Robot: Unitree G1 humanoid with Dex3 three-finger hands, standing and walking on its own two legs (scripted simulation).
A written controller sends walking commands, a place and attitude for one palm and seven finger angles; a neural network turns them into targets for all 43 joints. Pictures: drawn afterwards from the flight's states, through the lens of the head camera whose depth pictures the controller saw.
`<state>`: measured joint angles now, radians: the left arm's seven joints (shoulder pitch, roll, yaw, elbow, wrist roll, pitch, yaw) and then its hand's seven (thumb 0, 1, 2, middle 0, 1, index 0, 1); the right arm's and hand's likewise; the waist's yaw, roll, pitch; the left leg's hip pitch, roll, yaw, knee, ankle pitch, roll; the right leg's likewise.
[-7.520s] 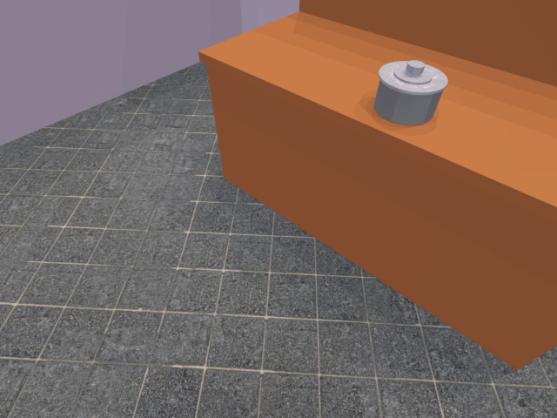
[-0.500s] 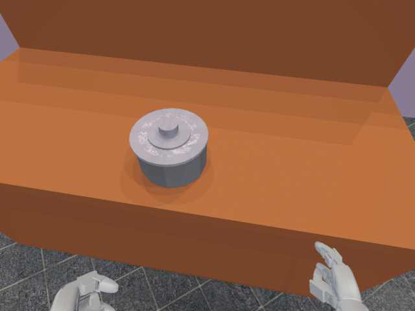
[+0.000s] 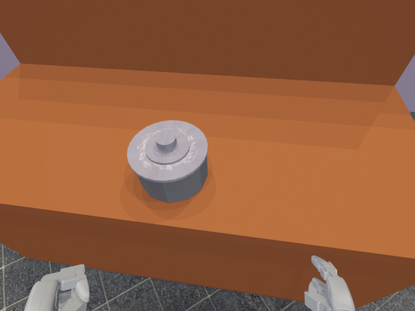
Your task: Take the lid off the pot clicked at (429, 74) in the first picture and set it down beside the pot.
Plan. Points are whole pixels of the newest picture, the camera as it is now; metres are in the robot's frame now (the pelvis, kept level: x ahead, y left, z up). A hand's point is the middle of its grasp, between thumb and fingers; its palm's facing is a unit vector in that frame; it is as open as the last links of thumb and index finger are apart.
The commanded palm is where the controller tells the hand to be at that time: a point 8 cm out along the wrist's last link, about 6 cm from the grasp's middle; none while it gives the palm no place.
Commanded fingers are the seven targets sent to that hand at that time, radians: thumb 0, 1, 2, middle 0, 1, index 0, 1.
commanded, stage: raise the hand higher, near the body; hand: left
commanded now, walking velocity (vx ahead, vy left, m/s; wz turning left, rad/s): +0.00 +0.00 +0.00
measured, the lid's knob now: (166, 140) +0.46 +0.15 +0.05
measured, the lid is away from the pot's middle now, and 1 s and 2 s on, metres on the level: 0.00 0.00 0.00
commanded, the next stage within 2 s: reach forward and open the fingers in 0.48 s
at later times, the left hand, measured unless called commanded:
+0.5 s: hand (73, 270) +0.16 +0.23 +0.08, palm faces +0.26 -0.87 -0.42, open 3.1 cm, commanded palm +0.11 +0.27 +0.12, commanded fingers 0.00 0.90 0.90 -1.30 -1.50 -1.30 -1.50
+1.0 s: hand (54, 266) +0.16 +0.26 +0.08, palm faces -0.31 -0.11 -0.94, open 3.5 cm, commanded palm +0.16 +0.26 +0.15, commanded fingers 0.00 0.27 1.11 -1.03 -0.72 -1.03 -0.72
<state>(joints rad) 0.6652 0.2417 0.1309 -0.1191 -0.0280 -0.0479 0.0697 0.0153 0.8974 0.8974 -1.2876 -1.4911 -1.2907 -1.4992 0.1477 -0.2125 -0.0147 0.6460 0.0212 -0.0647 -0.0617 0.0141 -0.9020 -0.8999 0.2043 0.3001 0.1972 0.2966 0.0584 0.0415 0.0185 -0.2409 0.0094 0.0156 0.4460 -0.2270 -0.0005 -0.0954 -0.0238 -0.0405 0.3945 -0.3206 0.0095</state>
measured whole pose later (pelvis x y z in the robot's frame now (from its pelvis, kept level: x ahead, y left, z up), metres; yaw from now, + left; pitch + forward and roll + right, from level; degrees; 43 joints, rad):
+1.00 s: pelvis -0.04 +0.00 -0.01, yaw +1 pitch +2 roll -1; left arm 0.38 0.68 0.08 -0.35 0.69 0.05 -0.22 0.01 0.53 1.00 -1.13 -1.08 -1.13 -1.08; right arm 0.11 -0.31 0.01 0.54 0.05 0.14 -0.04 0.01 -0.90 -0.90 0.20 0.30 0.20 0.30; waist 0.07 0.13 0.01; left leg -0.37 0.02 -0.02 0.54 -0.21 0.00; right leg -0.22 -0.01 -0.07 0.50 -0.32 0.01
